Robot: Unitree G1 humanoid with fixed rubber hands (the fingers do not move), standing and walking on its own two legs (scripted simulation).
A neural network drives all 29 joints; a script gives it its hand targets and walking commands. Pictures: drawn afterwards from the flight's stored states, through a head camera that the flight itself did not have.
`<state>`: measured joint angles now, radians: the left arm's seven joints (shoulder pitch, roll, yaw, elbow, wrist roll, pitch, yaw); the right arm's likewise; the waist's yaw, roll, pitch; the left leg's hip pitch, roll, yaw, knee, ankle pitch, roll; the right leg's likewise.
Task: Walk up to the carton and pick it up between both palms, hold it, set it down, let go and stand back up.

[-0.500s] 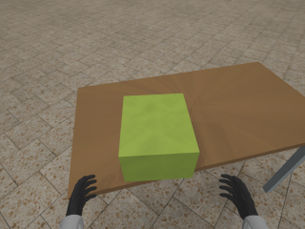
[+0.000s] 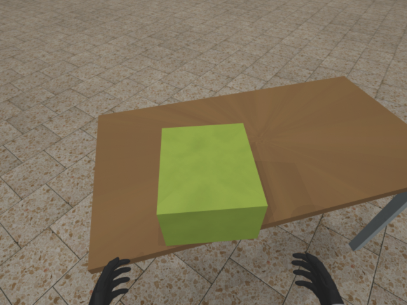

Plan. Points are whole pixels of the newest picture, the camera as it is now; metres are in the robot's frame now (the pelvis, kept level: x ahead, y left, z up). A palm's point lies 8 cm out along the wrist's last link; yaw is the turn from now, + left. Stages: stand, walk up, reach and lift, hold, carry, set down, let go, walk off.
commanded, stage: set down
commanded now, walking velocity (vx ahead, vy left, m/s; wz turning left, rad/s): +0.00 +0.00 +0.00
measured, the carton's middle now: (207, 180) +0.44 +0.02 -0.05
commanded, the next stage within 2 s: let go in 0.30 s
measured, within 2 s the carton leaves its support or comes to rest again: neither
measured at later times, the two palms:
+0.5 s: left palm out of the picture +0.16 +0.23 -0.08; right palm out of the picture +0.15 -0.22 -0.08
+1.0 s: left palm out of the picture +0.12 +0.25 -0.09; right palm out of the picture +0.09 -0.24 -0.11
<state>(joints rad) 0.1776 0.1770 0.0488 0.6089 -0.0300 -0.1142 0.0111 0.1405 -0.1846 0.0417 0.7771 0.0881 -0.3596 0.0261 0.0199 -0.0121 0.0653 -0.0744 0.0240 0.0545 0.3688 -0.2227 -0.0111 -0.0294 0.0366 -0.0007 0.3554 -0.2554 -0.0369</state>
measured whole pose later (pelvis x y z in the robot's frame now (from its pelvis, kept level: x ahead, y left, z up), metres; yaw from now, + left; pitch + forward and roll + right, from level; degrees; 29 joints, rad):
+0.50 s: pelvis -0.01 +0.00 +0.00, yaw +0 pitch -4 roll +0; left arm 0.14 0.20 0.03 0.58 0.01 0.10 0.00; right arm 0.15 -0.19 -0.01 0.75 -0.01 -0.20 0.02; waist 0.00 -0.02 0.07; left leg -0.08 0.02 0.06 0.35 -0.20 -0.01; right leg -0.04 0.03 0.00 0.35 -0.24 -0.04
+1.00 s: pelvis -0.02 +0.00 +0.00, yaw +3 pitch -1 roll +0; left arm 0.18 0.23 0.02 0.66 0.04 0.02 -0.01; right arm 0.26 -0.22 -0.03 0.76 -0.03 -0.01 0.03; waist 0.01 0.00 0.01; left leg -0.21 0.02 0.01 0.45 -0.22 -0.01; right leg -0.14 0.03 -0.06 0.41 -0.26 -0.04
